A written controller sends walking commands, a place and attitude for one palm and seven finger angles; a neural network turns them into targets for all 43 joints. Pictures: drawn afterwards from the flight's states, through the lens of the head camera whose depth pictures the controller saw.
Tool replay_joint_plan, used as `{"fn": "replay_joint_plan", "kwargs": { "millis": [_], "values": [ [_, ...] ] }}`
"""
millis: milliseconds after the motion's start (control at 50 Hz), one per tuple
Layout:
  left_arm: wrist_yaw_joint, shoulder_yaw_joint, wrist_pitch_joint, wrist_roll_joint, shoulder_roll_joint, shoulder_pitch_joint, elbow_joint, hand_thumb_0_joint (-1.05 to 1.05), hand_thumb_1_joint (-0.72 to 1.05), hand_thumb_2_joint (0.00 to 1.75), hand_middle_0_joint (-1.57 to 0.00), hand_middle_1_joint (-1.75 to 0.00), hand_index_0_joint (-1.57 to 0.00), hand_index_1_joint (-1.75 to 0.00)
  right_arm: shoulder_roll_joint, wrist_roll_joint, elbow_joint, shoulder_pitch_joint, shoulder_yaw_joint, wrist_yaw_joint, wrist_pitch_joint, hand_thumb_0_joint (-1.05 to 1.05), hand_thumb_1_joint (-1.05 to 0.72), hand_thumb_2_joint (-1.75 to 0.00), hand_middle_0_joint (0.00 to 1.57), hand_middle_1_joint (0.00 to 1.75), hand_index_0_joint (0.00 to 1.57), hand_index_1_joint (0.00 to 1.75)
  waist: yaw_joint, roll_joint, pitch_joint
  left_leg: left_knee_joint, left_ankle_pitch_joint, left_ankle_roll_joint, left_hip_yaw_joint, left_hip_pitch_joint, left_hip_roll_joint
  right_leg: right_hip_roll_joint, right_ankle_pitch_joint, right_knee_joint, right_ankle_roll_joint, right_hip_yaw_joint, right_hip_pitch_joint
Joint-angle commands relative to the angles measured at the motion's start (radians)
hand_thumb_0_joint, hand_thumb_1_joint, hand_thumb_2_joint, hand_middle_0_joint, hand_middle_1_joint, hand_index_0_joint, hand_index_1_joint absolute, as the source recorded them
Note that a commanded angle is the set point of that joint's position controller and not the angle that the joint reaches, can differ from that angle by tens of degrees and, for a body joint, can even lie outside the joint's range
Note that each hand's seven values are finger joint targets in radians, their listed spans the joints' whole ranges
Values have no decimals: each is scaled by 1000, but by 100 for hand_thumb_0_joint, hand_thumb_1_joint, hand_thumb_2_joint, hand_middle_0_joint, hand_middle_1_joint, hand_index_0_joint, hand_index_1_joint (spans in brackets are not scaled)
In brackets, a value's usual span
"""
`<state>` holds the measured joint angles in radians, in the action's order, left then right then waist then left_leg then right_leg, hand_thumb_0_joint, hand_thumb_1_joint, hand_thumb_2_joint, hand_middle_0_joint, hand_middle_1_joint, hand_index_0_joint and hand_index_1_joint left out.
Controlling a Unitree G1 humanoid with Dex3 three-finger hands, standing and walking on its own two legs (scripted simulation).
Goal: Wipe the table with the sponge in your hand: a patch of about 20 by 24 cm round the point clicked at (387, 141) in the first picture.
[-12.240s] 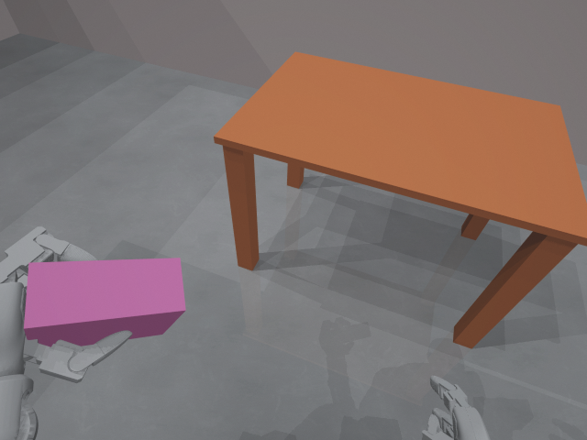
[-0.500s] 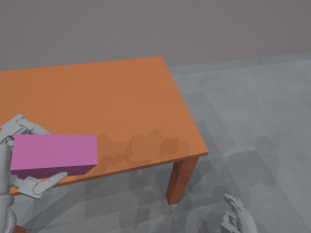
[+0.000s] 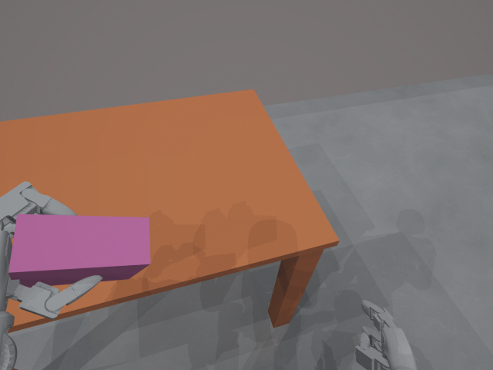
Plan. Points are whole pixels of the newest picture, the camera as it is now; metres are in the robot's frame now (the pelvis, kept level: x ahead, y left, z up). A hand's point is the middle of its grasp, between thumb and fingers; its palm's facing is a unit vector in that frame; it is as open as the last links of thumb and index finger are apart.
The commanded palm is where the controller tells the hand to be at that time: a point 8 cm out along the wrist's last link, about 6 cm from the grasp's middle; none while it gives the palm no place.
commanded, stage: shuffle to correct the standing spot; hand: left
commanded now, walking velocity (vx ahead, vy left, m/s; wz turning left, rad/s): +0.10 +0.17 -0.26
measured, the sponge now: (103, 251) +0.23 +0.20 +0.14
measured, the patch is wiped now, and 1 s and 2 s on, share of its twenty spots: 0.00 0.00 0.00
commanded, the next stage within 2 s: none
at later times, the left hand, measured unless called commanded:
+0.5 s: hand (67, 245) +0.22 +0.24 +0.16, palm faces +0.34 -0.85 -0.41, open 10.1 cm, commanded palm +0.17 +0.27 +0.18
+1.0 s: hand (67, 247) +0.22 +0.23 +0.16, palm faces +0.35 -0.85 -0.40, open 10.1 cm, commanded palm +0.17 +0.27 +0.18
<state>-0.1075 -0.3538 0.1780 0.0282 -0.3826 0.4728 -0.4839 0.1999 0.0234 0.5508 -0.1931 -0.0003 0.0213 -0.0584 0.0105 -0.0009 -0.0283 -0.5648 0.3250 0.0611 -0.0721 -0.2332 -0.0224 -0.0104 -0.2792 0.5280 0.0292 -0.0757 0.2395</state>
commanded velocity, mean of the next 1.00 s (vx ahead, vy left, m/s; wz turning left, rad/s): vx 0.10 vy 0.18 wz -0.18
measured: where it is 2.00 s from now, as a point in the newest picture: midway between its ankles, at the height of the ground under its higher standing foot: outside the picture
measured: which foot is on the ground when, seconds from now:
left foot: down 0.00-1.00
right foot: down 0.00-1.00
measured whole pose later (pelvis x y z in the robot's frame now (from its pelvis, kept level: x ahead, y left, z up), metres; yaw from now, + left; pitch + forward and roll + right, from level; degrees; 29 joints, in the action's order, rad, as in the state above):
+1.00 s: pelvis +0.00 +0.00 +0.00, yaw -3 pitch -1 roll -1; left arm -0.12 -0.34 0.15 0.04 -0.35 0.46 -0.47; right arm 0.20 0.03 0.57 -0.19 0.00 0.02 -0.05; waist 0.02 0.03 -0.03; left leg -0.59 0.34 0.06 -0.12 -0.23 -0.01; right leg -0.03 -0.29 0.57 0.03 -0.12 0.26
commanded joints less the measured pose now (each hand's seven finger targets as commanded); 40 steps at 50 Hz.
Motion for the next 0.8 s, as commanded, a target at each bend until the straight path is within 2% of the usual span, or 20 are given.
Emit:
{"fn": "replay_joint_plan", "kwargs": {
  "millis": [0,40,60,100,140,180,220,240,280,320,340,400,440,500,540,580,620,640,780],
  "values": [
    [-27,-102,69,13,-142,-91,-220,0,10,130,-120,-160,-120,-160,136,0,-154,83,-52,11,-47,0,-90,-90,20,30,20,30,-5,82,133,136,-221,-61,81,-9,119,42,266,15,-85,0,-77],
    [-27,-112,70,11,-161,-112,-239,0,10,130,-120,-160,-120,-160,138,-1,-154,90,-51,13,-49,0,-90,-90,20,30,20,30,-3,130,120,158,-219,-64,87,3,130,30,236,34,-79,17,-52],
    [-28,-105,70,10,-150,-111,-232,0,10,130,-120,-160,-120,-160,132,-1,-151,87,-48,13,-49,0,-90,-90,20,30,20,30,-2,127,120,162,-222,-61,93,-6,139,27,214,41,-74,38,-61],
    [-29,-103,67,10,-148,-109,-220,0,10,130,-120,-160,-120,-160,131,-1,-152,87,-49,12,-48,0,-90,-90,20,30,20,30,1,90,124,147,-204,-55,82,-1,140,27,205,24,-75,38,-62],
    [-31,-119,68,10,-168,-112,-239,0,10,130,-120,-160,-120,-160,133,0,-152,93,-51,13,-49,0,-90,-90,20,30,20,30,0,81,132,129,-210,-61,69,12,127,33,244,14,-82,17,-56],
    [-32,-105,66,13,-146,-105,-227,0,10,130,-120,-160,-120,-160,131,0,-149,92,-50,11,-45,0,-90,-90,20,30,20,30,-3,68,131,125,-204,-68,69,1,121,36,252,21,-88,6,-64],
    [-33,-115,65,15,-150,-97,-217,0,10,130,-120,-160,-120,-160,129,1,-148,90,-50,11,-42,0,-90,-90,20,30,20,30,-2,67,133,119,-171,-58,61,1,121,38,251,12,-89,-4,-60],
    [-33,-129,65,16,-168,-88,-225,0,10,130,-120,-160,-120,-160,132,2,-148,97,-53,15,-42,0,-90,-90,20,30,20,30,-2,81,134,109,-200,-59,51,26,117,40,279,6,-90,-13,-41],
    [-35,-117,63,19,-150,-85,-213,0,10,130,-120,-160,-120,-160,128,2,-148,96,-50,14,-37,0,-90,-90,20,30,20,30,-3,44,142,93,-187,-54,45,12,113,49,281,-2,-93,-28,-56],
    [-33,-117,61,22,-149,-79,-206,0,10,130,-120,-160,-120,-160,128,2,-148,98,-52,14,-35,0,-90,-90,20,30,20,30,-5,43,131,87,-165,-52,38,28,104,56,279,-19,-100,-56,-23],
    [-33,-123,60,22,-160,-86,-223,0,10,130,-120,-160,-120,-160,134,2,-149,102,-54,16,-35,0,-90,-90,20,30,20,30,-6,64,123,93,-174,-56,37,41,103,54,282,-17,-100,-59,-4],
    [-34,-113,57,23,-145,-83,-211,0,10,130,-120,-160,-120,-160,131,3,-152,104,-53,16,-33,0,-90,-90,20,30,20,30,-4,56,122,107,-163,-50,40,47,115,46,257,-9,-95,-47,2],
    [-35,-126,56,24,-164,-89,-223,0,10,130,-120,-160,-120,-160,135,3,-155,106,-54,19,-34,0,-90,-90,20,30,20,30,-3,77,118,116,-156,-49,37,58,119,41,252,-7,-91,-44,18],
    [-38,-118,59,24,-151,-80,-219,0,10,130,-120,-160,-120,-160,132,5,-160,108,-56,18,-34,0,-90,-90,20,30,20,30,-4,69,122,107,-133,-32,38,21,110,50,257,-12,-89,-45,-23],
    [-38,-137,62,25,-174,-72,-234,0,10,130,-120,-160,-120,-160,137,4,-158,106,-60,16,-36,0,-90,-90,20,30,20,30,-4,57,127,95,-160,-36,39,41,102,63,273,-18,-93,-61,-4],
    [-39,-123,65,26,-155,-65,-239,0,10,130,-120,-160,-120,-160,132,3,-158,107,-57,14,-38,0,-90,-90,20,30,20,30,-6,80,129,108,-155,-36,46,39,105,60,250,-7,-88,-47,-4],
    [-39,-127,65,27,-153,-55,-224,0,10,130,-120,-160,-120,-160,133,4,-158,101,-59,12,-39,0,-90,-90,20,30,20,30,-6,64,125,114,-146,-32,57,25,107,58,243,-3,-84,-40,-11],
    [-39,-142,66,26,-170,-48,-227,0,10,130,-120,-160,-120,-160,136,4,-156,100,-61,14,-40,0,-90,-90,20,30,20,30,-4,66,127,115,-167,-34,56,40,112,57,252,2,-82,-34,2],
    [-37,-112,60,26,-145,-70,-227,0,10,130,-120,-160,-120,-160,138,6,-150,96,-59,12,-43,0,-90,-90,20,30,20,30,-5,77,145,120,-230,-45,53,65,136,35,242,35,-78,-4,5]
  ]
}}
